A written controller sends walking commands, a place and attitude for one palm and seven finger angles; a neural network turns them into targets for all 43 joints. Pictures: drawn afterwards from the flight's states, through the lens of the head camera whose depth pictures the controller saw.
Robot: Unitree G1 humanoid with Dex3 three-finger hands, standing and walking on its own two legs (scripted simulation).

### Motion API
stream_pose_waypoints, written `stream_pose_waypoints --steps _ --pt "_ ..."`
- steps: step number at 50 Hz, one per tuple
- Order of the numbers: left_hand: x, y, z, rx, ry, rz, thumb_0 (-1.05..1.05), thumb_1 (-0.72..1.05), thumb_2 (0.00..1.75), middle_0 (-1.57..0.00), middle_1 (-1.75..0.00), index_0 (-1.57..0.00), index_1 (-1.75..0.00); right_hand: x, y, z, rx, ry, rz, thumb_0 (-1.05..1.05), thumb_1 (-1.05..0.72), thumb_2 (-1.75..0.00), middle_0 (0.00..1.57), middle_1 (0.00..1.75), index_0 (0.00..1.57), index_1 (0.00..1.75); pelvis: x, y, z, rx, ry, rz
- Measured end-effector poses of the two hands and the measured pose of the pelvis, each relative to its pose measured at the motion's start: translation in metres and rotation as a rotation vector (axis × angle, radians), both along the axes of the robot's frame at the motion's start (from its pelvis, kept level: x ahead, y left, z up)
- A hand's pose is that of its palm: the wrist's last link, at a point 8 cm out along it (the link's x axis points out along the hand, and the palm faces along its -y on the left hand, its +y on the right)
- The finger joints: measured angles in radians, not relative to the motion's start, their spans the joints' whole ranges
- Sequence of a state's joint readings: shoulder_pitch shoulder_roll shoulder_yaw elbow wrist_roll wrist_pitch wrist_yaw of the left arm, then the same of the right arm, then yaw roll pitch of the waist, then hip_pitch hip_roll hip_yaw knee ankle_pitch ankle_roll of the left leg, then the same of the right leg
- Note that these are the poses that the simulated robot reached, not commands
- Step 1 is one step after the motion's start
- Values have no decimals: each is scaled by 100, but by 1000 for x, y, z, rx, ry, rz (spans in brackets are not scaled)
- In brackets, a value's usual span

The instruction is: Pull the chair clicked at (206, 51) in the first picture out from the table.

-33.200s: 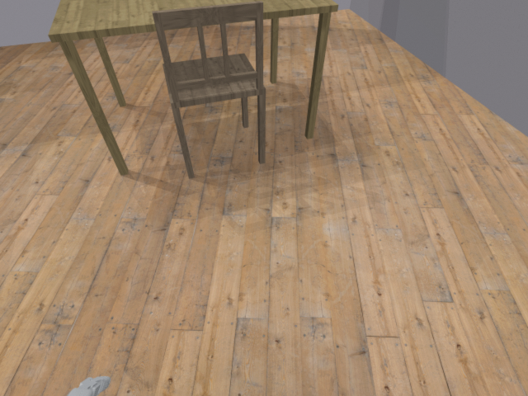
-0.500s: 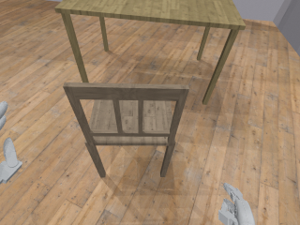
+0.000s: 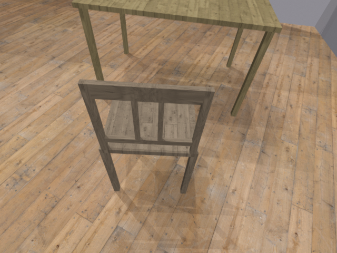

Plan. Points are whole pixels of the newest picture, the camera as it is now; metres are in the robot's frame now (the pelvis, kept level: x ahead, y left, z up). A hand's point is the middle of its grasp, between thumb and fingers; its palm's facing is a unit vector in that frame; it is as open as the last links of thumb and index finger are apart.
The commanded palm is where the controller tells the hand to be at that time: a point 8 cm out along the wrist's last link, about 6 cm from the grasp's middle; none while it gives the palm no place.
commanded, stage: let the arm hang, fingers relaxed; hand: left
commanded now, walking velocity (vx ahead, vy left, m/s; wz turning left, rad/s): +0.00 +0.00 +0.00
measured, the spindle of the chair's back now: (136, 120) +0.56 +0.14 -0.10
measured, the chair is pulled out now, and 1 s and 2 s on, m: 0.62 0.62 0.62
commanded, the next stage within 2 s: look to check the result in 0.78 s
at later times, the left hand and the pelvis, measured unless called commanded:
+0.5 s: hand out of the picture +0.00 +0.16 -0.17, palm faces +0.01 -0.98 -0.20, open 7.4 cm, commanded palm none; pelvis +0.00 -0.01 +0.01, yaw +0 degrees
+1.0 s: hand out of the picture +0.00 +0.16 -0.17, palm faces +0.02 -0.98 -0.19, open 7.3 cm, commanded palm none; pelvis +0.01 +0.00 +0.01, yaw +0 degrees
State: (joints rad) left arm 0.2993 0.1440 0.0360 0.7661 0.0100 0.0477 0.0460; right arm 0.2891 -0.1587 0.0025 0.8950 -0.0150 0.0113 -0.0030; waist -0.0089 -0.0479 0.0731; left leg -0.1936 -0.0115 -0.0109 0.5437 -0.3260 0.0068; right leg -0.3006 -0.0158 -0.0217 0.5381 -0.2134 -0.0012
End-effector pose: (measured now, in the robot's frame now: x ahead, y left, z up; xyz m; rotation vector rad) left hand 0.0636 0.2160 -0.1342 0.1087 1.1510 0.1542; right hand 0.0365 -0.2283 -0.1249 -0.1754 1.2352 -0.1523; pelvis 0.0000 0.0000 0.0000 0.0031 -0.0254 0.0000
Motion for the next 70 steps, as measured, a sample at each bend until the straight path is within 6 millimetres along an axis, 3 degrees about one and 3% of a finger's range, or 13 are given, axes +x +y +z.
stream_pose_waypoints --steps 4,8,16,25,29,39,70 --pt "-29 8 -2 25 96 -25 -5 102 89 -21 -30 -21 -30 -47 -12 -1 -20 136 -30 1 -92 -90 21 30 21 30 -4 -4 3 -13 1 1" --pt "-55 17 2 60 191 -26 -3 98 89 -20 -30 -21 -30 -79 -14 -5 -5 209 -65 1 -92 -90 20 30 20 30 -5 -5 4 -13 1 0" --pt "-78 17 5 80 271 -6 0 92 89 -20 -30 -20 -30 -104 5 -12 59 267 -83 1 -91 -90 20 30 20 29 -6 -8 5 -9 4 -1" --pt "-67 -5 -1 24 243 -7 0 91 89 -20 -30 -20 -30 -91 27 -17 104 227 -83 1 -91 -90 20 30 20 30 -3 -6 6 -6 1 -4" --pt "-67 -6 -3 25 247 -6 1 93 89 -20 -30 -20 -30 -79 30 -17 107 197 -83 1 -90 -90 20 30 20 30 -2 -6 6 -5 -1 -6" --pt "-68 -5 -3 16 256 4 1 92 89 -20 -30 -20 -30 -63 27 -16 88 175 -75 0 -90 -90 20 30 20 30 1 -4 6 -6 4 -6" --pt "-50 -1 -1 30 258 1 1 93 89 -20 -30 -20 -30 -52 25 -16 82 199 -71 0 -90 -90 20 30 20 30 14 -4 8 -3 6 -3"
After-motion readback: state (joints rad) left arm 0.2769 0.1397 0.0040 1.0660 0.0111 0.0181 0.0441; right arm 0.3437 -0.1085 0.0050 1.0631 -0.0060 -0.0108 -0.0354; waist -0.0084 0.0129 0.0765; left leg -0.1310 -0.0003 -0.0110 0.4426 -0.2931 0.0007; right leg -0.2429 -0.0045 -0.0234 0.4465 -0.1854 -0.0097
